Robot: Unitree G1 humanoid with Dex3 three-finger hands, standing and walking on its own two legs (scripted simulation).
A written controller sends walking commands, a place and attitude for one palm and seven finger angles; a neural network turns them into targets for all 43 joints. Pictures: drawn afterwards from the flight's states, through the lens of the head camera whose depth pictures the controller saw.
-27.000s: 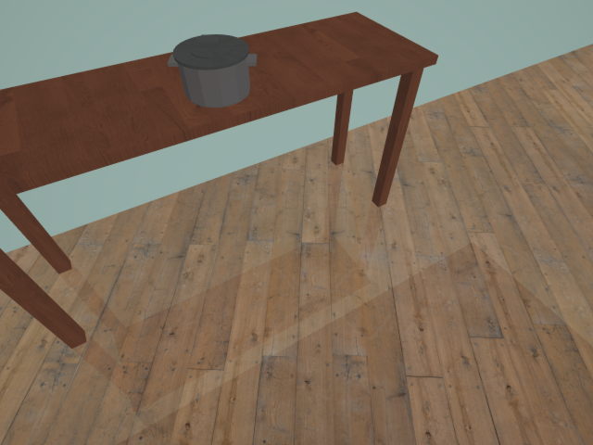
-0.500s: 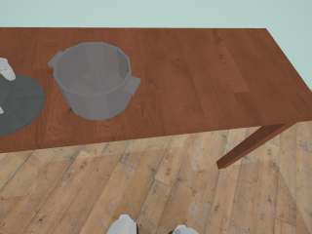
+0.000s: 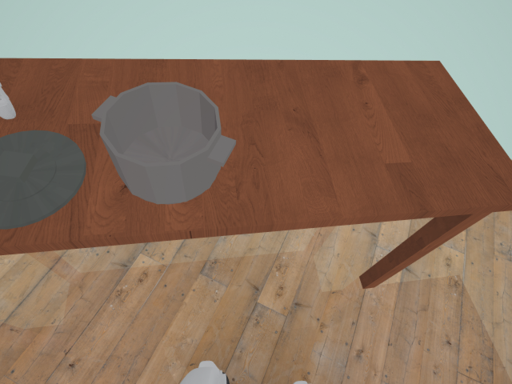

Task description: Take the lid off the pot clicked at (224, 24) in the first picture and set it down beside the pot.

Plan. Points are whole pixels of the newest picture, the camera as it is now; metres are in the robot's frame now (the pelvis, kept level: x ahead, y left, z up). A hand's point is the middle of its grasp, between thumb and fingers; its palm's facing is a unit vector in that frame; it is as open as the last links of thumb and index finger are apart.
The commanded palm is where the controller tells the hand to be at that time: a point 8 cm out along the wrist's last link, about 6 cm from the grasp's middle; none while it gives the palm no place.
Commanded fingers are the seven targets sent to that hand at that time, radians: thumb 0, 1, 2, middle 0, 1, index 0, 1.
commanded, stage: raise the empty hand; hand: left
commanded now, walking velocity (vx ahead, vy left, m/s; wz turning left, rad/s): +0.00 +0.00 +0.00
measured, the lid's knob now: (14, 166) +0.45 +0.39 +0.02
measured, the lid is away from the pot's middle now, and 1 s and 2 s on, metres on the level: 0.24 0.24 0.24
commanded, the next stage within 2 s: draw the hand back to the body in 0.70 s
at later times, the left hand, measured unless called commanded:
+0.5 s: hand out of the picture +0.44 +0.39 +0.16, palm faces -0.34 -0.16 -0.93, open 11.1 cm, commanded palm +0.46 +0.38 +0.23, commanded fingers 0.00 -0.02 0.65 -0.35 -0.86 -0.35 -0.86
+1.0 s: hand out of the picture +0.44 +0.39 +0.17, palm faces -0.33 -0.15 -0.93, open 11.1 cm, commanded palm +0.43 +0.37 +0.24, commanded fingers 0.00 -0.02 0.65 -0.35 -0.86 -0.35 -0.86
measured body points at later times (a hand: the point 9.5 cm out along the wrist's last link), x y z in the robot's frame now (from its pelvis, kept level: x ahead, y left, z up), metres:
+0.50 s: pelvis +0.00 +0.00 +0.01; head +0.08 +0.03 +0.45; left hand +0.45 +0.40 +0.21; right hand +0.06 -0.28 -0.10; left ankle +0.04 +0.05 -0.71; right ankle -0.02 -0.17 -0.71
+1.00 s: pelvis +0.01 +0.00 +0.01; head +0.08 +0.03 +0.46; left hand +0.45 +0.39 +0.22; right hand +0.06 -0.28 -0.10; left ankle +0.04 +0.05 -0.71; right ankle -0.02 -0.17 -0.71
